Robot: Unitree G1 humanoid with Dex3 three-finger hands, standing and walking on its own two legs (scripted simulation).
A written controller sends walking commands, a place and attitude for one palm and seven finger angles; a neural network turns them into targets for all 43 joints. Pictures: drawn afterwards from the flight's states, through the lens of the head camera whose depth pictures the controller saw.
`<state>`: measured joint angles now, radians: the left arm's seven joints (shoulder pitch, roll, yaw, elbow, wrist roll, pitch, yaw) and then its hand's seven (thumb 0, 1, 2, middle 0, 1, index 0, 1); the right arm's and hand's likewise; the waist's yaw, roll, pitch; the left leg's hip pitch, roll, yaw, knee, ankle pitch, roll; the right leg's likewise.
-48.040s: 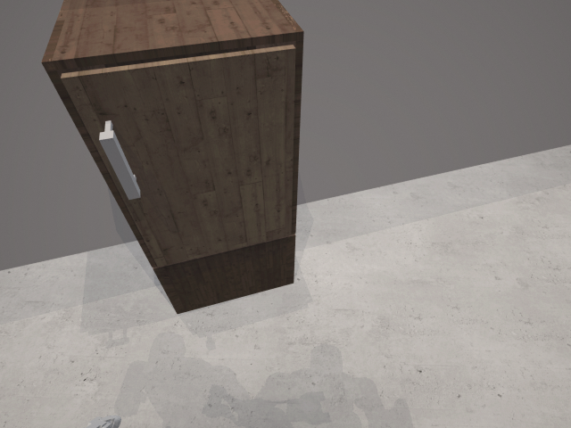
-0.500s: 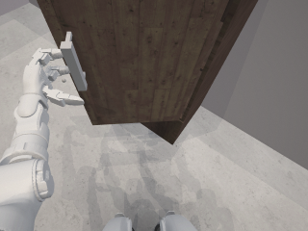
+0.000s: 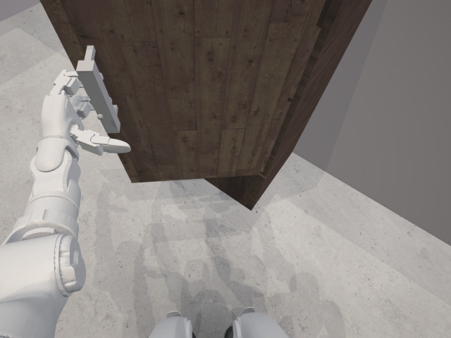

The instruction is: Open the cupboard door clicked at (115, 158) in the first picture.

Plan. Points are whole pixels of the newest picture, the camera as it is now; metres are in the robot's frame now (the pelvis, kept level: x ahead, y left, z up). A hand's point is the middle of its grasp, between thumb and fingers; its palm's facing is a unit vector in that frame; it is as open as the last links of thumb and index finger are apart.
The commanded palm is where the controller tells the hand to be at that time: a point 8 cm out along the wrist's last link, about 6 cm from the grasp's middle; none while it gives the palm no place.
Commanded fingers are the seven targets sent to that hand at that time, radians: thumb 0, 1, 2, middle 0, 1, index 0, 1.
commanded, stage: slide the fingers in behind the handle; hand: left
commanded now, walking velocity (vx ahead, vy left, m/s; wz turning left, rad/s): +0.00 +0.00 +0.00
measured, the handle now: (102, 92) +0.55 +0.20 +0.07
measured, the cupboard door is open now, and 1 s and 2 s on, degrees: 42 42 60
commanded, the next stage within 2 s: close the thumb around the handle in 0.50 s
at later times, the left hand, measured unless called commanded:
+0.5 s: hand (106, 115) +0.49 +0.18 +0.07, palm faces +0.06 -1.00 -0.01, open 14.0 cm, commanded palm +0.46 +0.23 +0.07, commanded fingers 0.00 -0.50 0.30 -0.30 -1.20 -0.30 -1.20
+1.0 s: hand (104, 117) +0.48 +0.18 +0.07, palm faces +0.06 -1.00 -0.01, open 9.6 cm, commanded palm +0.46 +0.22 +0.07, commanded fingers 0.00 0.68 0.80 -0.38 -1.33 -0.38 -1.33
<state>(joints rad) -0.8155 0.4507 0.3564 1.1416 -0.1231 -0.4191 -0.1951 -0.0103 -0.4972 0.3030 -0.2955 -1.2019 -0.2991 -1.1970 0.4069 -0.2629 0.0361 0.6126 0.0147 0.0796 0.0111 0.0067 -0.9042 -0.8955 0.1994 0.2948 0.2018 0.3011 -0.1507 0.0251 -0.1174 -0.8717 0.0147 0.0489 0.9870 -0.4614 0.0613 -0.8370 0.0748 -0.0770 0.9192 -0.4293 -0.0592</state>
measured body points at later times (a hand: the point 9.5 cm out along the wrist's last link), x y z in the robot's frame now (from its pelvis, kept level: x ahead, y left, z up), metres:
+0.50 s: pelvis +0.00 +0.00 +0.00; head +0.11 +0.02 +0.44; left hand +0.48 +0.23 +0.07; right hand +0.01 -0.26 -0.12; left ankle +0.00 +0.08 -0.68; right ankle +0.00 -0.09 -0.68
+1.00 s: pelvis +0.00 +0.01 +0.00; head +0.10 +0.03 +0.43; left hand +0.48 +0.24 +0.07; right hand +0.01 -0.25 -0.12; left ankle +0.00 +0.08 -0.68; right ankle +0.00 -0.09 -0.68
